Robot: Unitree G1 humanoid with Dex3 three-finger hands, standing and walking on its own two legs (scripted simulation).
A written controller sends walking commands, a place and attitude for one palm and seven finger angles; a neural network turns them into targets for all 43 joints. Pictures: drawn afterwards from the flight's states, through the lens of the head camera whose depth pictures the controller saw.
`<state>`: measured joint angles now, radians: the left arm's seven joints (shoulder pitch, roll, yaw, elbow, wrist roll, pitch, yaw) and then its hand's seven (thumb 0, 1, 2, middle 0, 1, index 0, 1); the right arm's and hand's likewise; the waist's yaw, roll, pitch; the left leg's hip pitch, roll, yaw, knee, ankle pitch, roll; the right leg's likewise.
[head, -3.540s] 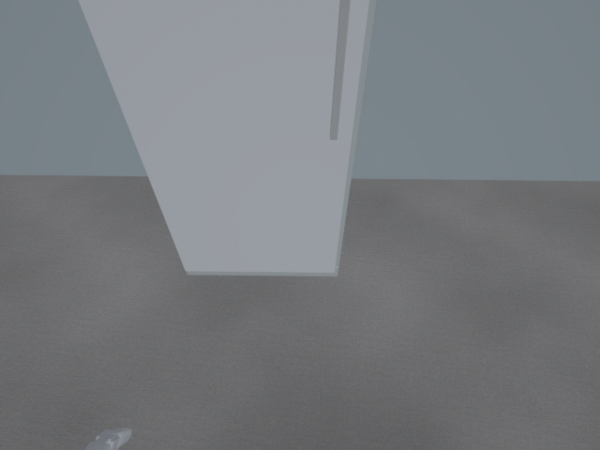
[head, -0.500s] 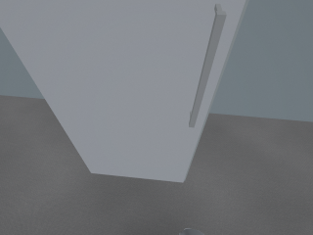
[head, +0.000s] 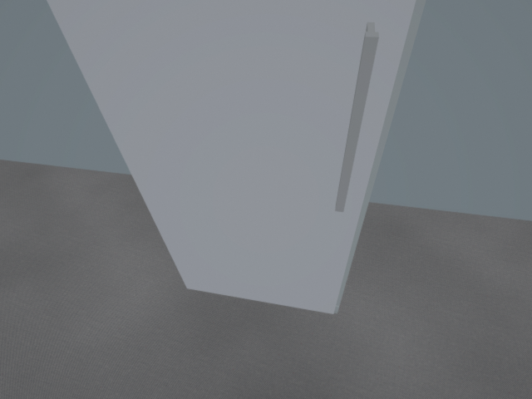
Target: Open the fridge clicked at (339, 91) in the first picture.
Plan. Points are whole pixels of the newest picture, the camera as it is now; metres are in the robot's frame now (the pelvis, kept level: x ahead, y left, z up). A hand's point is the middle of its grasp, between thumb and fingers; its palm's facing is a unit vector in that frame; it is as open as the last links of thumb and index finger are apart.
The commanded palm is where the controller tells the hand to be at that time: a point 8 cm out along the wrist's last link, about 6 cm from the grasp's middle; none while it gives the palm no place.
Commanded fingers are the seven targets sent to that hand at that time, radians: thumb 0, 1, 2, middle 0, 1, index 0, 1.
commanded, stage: come to a stop and stand still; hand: right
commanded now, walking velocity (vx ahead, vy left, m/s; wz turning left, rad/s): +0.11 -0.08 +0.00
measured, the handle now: (352, 134) +0.52 -0.10 +0.13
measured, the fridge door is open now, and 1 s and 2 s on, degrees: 0 0 0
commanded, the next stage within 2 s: look again from close up in 1.62 s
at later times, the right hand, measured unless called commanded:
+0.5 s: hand out of the picture -0.08 -0.11 -0.17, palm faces +0.15 +0.98 -0.15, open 7.4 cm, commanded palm none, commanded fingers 0.00 -0.90 -0.90 0.20 0.30 0.20 0.30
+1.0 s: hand out of the picture +0.04 -0.20 -0.18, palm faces +0.04 +0.98 -0.21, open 7.4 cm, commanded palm none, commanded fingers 0.00 -0.90 -0.90 0.20 0.30 0.20 0.30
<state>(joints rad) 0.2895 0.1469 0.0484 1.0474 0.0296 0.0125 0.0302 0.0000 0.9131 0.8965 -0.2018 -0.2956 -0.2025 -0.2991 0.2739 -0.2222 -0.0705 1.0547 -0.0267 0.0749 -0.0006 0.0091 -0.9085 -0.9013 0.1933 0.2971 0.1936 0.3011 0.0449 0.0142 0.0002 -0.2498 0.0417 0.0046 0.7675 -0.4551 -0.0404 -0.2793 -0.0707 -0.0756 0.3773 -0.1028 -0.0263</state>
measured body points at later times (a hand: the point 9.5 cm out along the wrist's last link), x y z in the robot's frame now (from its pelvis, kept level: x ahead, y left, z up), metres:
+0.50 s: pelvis +0.01 +0.02 -0.01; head +0.02 +0.03 +0.44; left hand +0.02 +0.25 -0.17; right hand -0.08 -0.16 -0.16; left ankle -0.05 +0.15 -0.75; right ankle +0.03 -0.12 -0.73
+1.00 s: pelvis +0.01 -0.02 -0.01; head +0.01 -0.02 +0.44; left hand +0.06 +0.21 -0.16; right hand +0.04 -0.26 -0.17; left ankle -0.05 +0.15 -0.75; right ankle +0.02 -0.12 -0.75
